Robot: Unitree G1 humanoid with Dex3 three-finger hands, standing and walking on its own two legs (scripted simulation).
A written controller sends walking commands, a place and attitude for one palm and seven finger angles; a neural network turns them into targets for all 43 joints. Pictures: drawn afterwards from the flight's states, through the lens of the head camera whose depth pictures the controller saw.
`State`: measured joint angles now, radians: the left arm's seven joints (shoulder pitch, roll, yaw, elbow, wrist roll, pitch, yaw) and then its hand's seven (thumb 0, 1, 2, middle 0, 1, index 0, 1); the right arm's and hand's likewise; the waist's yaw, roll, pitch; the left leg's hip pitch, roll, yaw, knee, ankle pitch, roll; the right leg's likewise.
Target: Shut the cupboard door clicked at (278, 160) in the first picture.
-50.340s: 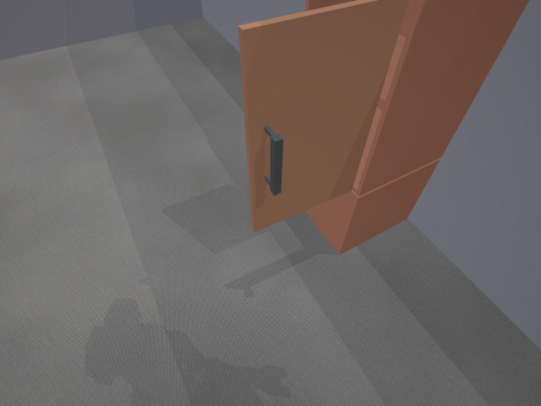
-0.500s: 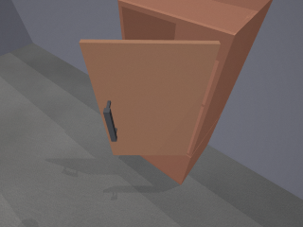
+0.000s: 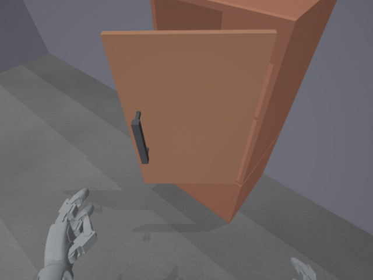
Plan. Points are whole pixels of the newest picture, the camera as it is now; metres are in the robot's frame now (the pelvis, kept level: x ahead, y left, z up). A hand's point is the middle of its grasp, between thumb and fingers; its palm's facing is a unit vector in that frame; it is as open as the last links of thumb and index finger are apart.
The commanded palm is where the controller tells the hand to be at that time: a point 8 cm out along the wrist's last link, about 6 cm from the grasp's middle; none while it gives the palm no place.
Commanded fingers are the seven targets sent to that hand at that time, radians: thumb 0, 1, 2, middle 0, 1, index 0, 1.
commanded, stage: raise the hand and make a fist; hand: left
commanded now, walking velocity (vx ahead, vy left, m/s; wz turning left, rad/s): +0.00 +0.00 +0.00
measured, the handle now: (141, 138) +0.50 +0.15 -0.02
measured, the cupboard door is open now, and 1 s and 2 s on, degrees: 38 38 38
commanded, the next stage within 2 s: bring the fist close to the handle in 1.72 s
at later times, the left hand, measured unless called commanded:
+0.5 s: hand (97, 261) +0.18 +0.19 -0.03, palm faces -0.03 -1.00 -0.01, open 4.8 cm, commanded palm +0.15 +0.25 -0.03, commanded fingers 0.00 0.90 0.90 -0.84 -1.00 -0.84 -1.00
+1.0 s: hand (86, 255) +0.18 +0.21 -0.02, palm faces +0.03 -1.00 -0.03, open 3.1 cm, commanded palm +0.16 +0.27 -0.02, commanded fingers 0.00 0.90 0.90 -1.30 -1.50 -1.30 -1.50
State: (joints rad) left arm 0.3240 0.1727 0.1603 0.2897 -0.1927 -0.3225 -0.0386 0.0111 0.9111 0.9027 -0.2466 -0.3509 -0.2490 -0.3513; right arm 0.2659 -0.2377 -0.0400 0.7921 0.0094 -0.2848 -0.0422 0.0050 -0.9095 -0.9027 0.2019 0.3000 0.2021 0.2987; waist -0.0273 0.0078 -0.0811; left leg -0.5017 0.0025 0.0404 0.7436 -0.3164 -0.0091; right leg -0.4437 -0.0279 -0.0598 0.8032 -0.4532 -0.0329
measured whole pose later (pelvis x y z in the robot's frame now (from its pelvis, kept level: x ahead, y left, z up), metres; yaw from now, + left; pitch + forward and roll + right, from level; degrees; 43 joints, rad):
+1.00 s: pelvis -0.03 +0.03 -0.07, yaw -1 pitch +16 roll -4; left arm 0.42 0.23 0.11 -0.08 -0.24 -0.40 -0.18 0.02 0.90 0.90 -1.13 -1.31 -1.13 -1.31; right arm 0.21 -0.22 0.02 0.49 0.00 -0.18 -0.05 0.01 -0.91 -0.90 0.20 0.30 0.20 0.30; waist 0.02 0.03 -0.16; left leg -1.02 0.02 -0.03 1.23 -0.49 0.03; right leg -0.90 0.00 -0.09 1.18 -0.56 0.00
